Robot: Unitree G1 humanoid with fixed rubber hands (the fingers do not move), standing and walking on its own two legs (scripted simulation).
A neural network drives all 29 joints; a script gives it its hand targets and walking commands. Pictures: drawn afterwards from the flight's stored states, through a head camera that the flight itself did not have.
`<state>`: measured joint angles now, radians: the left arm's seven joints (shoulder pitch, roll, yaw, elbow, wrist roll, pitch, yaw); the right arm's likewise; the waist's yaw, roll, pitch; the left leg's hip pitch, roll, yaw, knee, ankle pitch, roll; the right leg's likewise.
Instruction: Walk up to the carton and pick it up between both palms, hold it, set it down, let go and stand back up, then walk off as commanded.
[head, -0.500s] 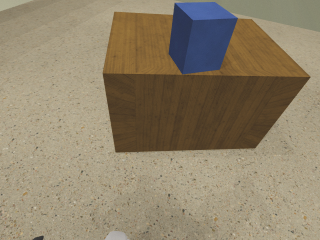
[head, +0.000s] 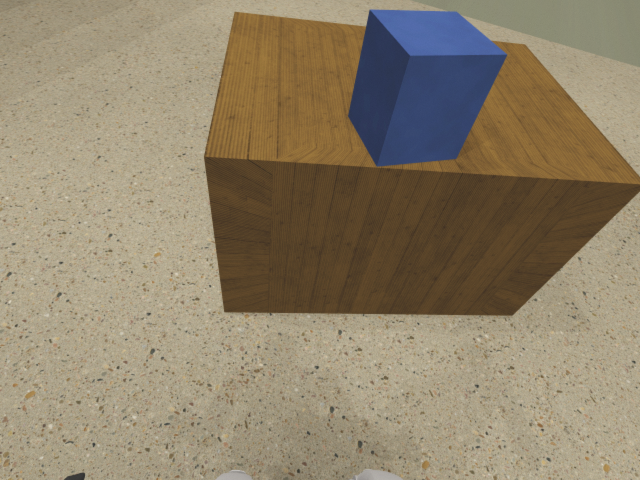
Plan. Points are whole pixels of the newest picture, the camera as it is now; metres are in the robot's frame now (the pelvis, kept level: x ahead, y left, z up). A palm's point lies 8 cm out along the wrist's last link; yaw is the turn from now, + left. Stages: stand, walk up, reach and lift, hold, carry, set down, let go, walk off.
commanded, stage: walk up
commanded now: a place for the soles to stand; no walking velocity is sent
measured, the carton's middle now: (416, 89) +0.90 -0.16 +0.05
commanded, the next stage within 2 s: none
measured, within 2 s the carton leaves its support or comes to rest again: neither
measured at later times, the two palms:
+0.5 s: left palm out of the picture +0.07 +0.26 -0.08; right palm out of the picture +0.09 -0.40 -0.10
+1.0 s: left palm out of the picture +0.08 +0.30 -0.10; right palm out of the picture +0.15 -0.34 -0.09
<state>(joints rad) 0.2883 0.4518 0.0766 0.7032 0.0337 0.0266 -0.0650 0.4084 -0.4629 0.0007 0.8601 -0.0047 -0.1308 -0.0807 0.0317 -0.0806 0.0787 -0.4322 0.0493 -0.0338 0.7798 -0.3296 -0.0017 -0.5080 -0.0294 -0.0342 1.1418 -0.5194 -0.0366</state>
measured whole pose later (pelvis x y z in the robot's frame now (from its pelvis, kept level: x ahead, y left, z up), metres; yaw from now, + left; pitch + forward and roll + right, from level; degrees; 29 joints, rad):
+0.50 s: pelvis +0.01 -0.07 -0.01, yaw +3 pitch -2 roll +0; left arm 0.27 0.44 0.08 0.74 0.03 -0.03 -0.03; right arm 0.28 -0.46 0.00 0.86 0.00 -0.04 -0.03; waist 0.02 0.01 0.07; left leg -0.49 0.00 -0.10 0.98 -0.44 0.00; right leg -0.39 -0.06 -0.09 0.82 -0.39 -0.01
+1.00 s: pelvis +0.02 -0.03 -0.01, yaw +6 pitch -1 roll -1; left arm 0.26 0.44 0.08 0.75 0.03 -0.02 -0.02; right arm 0.23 -0.43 0.00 0.88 0.00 -0.05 -0.02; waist 0.02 -0.03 0.03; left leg -0.47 -0.03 -0.08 0.81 -0.32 -0.01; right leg -0.37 -0.09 -0.07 0.82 -0.44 0.01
